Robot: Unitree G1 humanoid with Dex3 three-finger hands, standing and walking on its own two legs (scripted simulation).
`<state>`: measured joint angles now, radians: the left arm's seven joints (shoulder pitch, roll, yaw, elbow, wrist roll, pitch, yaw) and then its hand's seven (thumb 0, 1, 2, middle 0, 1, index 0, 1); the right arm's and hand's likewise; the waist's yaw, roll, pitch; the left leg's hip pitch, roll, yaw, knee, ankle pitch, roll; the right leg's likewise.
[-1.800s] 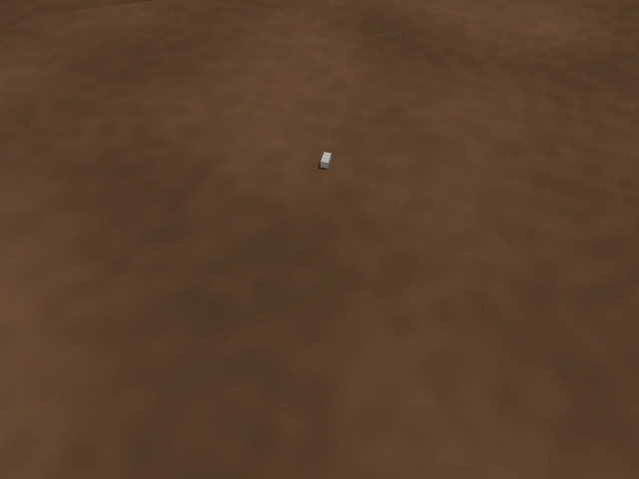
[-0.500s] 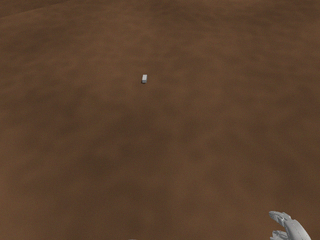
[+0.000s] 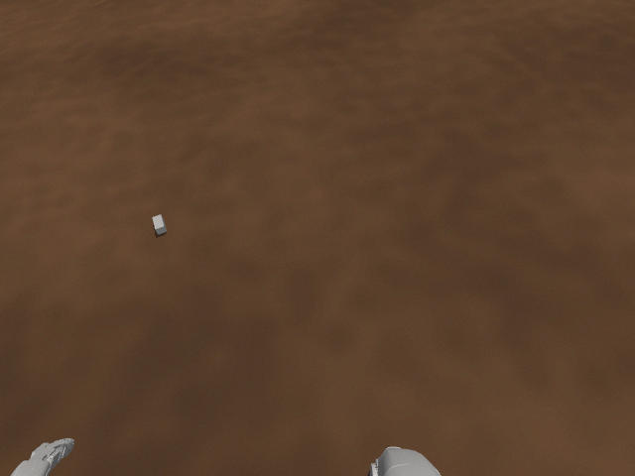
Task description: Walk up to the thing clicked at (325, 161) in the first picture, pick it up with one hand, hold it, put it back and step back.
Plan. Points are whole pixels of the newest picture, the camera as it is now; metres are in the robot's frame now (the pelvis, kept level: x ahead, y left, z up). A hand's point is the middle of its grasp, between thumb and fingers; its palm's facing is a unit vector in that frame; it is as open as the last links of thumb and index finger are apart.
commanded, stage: walk up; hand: left
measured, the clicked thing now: (159, 224) +1.24 +0.59 -0.73
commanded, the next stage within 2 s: none
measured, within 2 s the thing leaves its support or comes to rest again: neither
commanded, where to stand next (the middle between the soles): +0.86 +0.85 m, yaw -67 degrees
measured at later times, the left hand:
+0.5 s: hand (28, 341) +0.42 +0.49 -0.14, palm faces -0.32 -0.76 -0.56, open 7.4 cm
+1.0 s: hand (23, 243) +0.64 +0.56 -0.12, palm faces -0.46 -0.65 -0.60, open 7.4 cm
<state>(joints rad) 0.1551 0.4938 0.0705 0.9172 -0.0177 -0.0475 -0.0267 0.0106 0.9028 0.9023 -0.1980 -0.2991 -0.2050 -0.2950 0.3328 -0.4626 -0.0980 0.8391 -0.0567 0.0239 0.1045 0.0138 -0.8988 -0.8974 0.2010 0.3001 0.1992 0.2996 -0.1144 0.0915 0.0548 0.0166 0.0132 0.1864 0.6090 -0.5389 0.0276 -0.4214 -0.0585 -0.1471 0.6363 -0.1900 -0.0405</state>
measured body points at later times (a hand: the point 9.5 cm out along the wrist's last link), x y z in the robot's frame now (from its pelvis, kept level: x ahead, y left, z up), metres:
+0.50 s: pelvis +0.23 +0.20 -0.01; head +0.27 +0.20 +0.44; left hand +0.43 +0.53 -0.10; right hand +0.21 -0.14 -0.09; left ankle +0.34 +0.28 -0.71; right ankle +0.17 +0.03 -0.63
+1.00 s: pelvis +0.43 +0.32 -0.01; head +0.44 +0.27 +0.43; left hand +0.66 +0.59 -0.08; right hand +0.37 -0.03 -0.12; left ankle +0.56 +0.45 -0.66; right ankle +0.35 +0.15 -0.71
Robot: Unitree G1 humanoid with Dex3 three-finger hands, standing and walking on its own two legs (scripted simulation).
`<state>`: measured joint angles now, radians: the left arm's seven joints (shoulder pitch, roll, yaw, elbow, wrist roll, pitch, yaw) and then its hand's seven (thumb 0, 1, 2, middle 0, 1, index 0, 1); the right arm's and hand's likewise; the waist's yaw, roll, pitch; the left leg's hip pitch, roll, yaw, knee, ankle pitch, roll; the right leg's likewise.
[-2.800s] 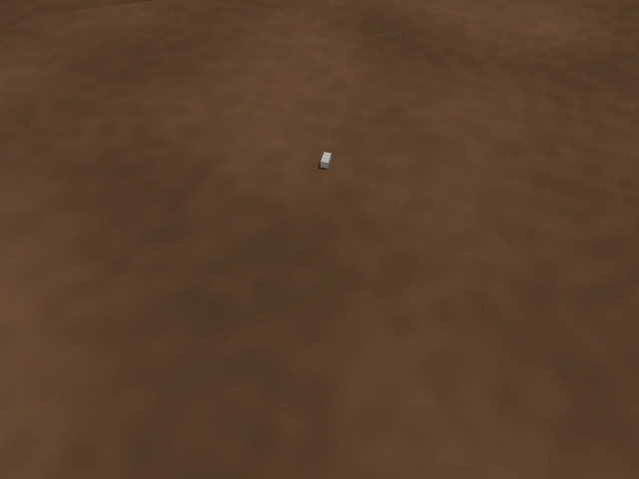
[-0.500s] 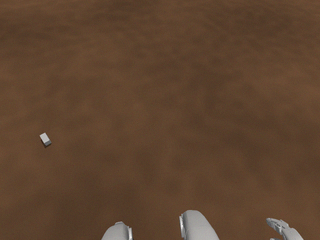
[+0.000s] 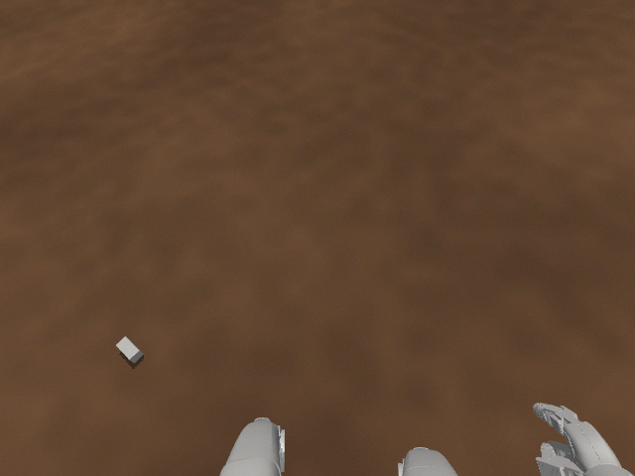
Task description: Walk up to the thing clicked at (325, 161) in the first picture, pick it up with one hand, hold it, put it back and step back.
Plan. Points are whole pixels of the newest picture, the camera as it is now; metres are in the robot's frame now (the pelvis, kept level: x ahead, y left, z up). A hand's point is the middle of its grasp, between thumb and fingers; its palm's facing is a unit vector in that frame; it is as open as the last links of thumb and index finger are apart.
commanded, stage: walk up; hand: left
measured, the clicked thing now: (129, 349) +0.55 +0.66 -0.72
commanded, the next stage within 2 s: none
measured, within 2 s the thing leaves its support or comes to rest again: neither
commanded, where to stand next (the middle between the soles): +0.08 +0.68 m, yaw -35 degrees
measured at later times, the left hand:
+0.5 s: hand out of the picture +0.17 +0.51 -0.10, palm faces -0.22 -0.75 -0.62, open 7.4 cm
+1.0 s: hand out of the picture +0.25 +0.72 -0.12, palm faces -0.38 -0.76 -0.53, open 7.4 cm
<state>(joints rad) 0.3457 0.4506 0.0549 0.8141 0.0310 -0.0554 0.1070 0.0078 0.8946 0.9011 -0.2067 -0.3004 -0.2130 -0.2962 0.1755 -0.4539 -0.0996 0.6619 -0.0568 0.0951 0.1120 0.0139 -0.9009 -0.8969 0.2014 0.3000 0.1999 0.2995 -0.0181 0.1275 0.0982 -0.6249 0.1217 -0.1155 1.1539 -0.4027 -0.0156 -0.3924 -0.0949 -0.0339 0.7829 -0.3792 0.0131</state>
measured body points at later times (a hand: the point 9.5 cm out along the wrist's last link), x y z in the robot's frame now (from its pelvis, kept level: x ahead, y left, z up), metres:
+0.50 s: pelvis +0.04 +0.22 -0.01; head +0.08 +0.16 +0.43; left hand +0.18 +0.55 -0.06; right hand +0.08 -0.12 -0.14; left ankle +0.09 +0.36 -0.62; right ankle +0.10 +0.07 -0.70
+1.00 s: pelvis +0.05 +0.48 +0.00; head +0.10 +0.44 +0.44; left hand +0.26 +0.76 -0.09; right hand -0.01 +0.16 -0.11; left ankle +0.11 +0.51 -0.70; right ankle +0.05 +0.39 -0.68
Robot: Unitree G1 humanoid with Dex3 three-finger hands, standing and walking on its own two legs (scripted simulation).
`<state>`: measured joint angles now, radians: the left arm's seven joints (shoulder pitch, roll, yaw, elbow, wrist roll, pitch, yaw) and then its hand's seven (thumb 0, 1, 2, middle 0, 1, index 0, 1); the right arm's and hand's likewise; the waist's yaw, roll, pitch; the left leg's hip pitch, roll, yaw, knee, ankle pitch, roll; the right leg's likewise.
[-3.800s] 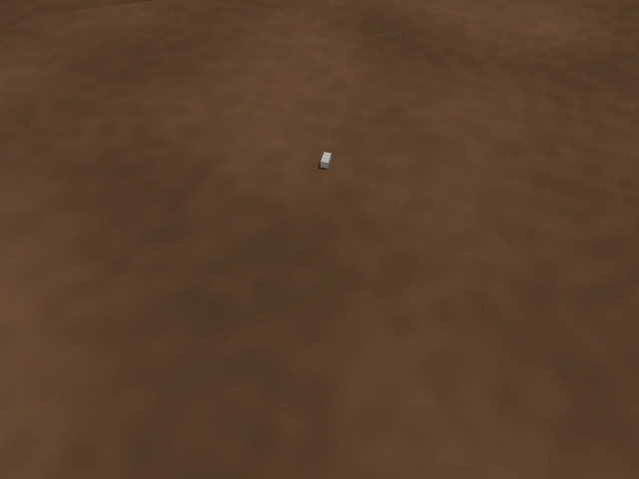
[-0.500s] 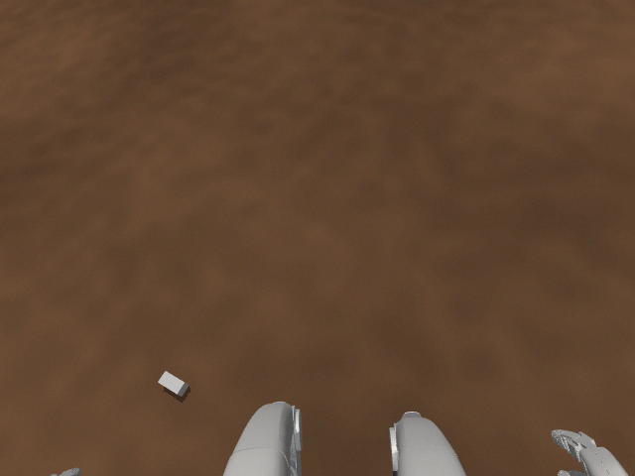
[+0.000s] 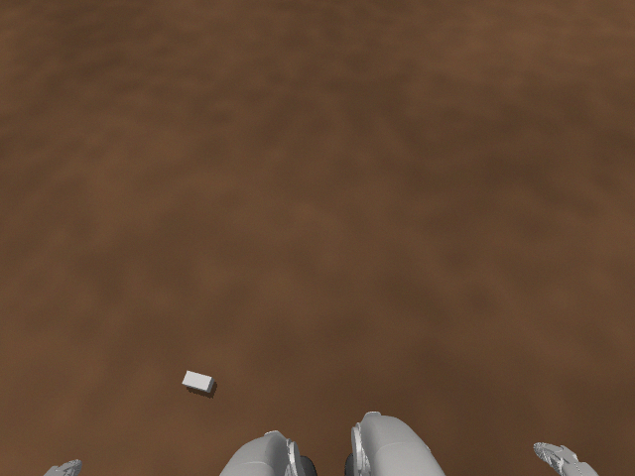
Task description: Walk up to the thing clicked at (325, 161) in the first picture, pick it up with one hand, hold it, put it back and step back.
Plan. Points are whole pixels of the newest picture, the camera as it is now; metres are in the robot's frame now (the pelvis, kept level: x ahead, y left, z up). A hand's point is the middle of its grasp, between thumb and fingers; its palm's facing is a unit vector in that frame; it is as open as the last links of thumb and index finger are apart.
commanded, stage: walk up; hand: left
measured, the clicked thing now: (198, 381) +0.40 +0.35 -0.72
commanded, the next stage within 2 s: none
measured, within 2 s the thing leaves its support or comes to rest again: neither
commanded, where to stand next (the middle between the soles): -0.04 +0.20 m, yaw -14 degrees
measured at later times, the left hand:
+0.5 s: hand out of the picture -0.01 +0.57 -0.14, palm faces -0.11 -0.78 -0.61, open 7.4 cm
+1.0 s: hand out of the picture -0.01 +0.48 -0.12, palm faces -0.32 -0.84 -0.43, open 7.4 cm
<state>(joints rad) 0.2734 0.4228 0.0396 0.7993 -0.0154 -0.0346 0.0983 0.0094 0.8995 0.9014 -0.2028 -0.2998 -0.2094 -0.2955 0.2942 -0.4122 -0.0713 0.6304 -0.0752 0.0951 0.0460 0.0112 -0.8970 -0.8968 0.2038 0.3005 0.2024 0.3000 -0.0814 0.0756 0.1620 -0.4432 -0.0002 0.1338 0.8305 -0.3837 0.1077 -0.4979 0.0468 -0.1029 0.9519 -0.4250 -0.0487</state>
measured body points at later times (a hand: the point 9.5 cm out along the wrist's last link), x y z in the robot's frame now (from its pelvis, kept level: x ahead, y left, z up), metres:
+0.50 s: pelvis -0.13 +0.24 -0.02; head -0.08 +0.22 +0.42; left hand +0.00 +0.60 -0.10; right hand -0.07 -0.09 -0.13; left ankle -0.09 +0.36 -0.70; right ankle -0.07 +0.05 -0.64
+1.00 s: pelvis -0.16 +0.22 +0.02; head -0.15 +0.22 +0.47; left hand +0.00 +0.53 -0.09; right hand -0.26 -0.12 -0.09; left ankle -0.10 +0.36 -0.69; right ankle -0.20 +0.12 -0.70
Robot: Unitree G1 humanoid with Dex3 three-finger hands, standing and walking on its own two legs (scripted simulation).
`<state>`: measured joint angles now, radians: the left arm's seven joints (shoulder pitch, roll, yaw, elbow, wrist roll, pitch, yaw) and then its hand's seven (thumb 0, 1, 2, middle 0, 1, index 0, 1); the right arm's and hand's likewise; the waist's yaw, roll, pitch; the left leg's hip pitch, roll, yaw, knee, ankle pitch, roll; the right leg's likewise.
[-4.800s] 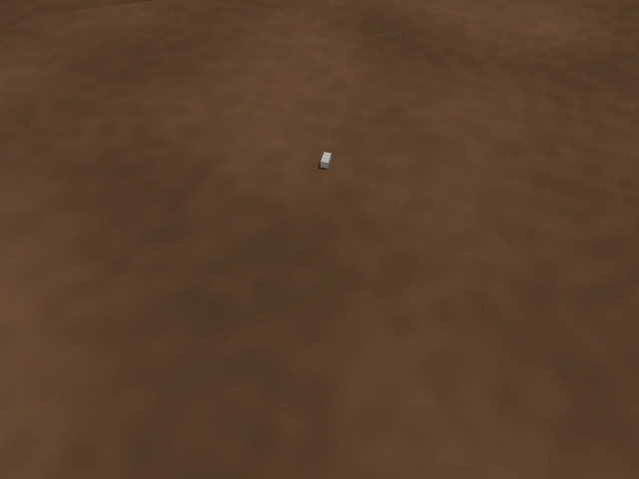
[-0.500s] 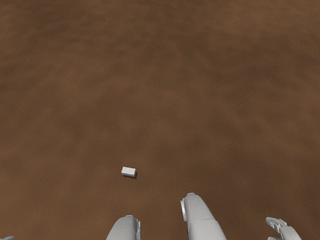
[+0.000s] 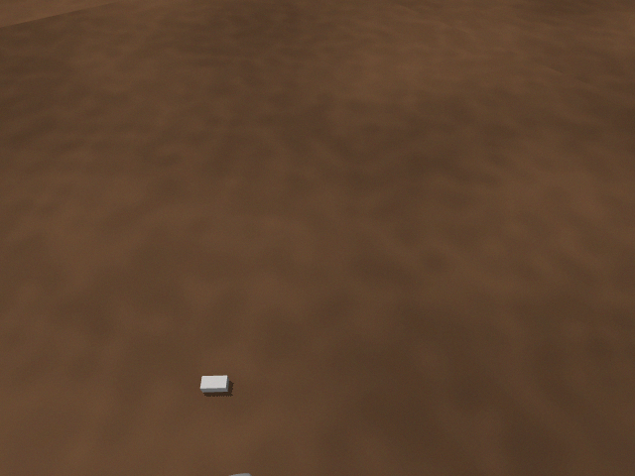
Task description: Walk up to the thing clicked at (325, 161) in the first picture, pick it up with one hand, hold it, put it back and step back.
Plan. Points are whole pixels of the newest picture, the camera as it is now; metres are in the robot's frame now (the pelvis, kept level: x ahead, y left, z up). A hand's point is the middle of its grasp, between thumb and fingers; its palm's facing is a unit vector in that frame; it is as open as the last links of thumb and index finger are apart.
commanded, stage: walk up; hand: left
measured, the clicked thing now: (214, 383) +0.49 +0.30 -0.74
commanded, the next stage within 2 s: none
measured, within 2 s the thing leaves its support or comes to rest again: neither
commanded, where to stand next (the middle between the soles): +0.12 +0.01 m, yaw +5 degrees
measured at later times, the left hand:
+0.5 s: hand out of the picture +0.11 +0.27 -0.14, palm faces +0.01 -0.91 -0.41, open 7.4 cm
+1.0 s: hand out of the picture +0.10 +0.29 -0.14, palm faces +0.03 -0.93 -0.38, open 7.4 cm
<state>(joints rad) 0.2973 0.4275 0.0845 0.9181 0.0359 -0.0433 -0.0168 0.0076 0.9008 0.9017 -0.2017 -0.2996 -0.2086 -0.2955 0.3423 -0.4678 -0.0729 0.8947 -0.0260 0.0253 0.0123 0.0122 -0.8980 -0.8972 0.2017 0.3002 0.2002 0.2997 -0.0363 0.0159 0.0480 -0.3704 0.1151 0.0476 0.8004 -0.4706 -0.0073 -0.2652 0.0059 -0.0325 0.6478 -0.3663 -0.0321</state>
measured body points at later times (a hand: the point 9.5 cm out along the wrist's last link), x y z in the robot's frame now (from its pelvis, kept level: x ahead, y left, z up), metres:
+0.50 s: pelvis +0.02 +0.00 +0.00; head +0.06 +0.00 +0.45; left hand +0.11 +0.32 -0.12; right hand +0.15 -0.29 -0.13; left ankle +0.07 +0.13 -0.72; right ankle +0.02 -0.12 -0.72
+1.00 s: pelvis +0.02 +0.01 +0.02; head +0.05 +0.01 +0.47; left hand +0.10 +0.33 -0.11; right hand +0.14 -0.28 -0.11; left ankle +0.07 +0.13 -0.72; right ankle +0.02 -0.13 -0.72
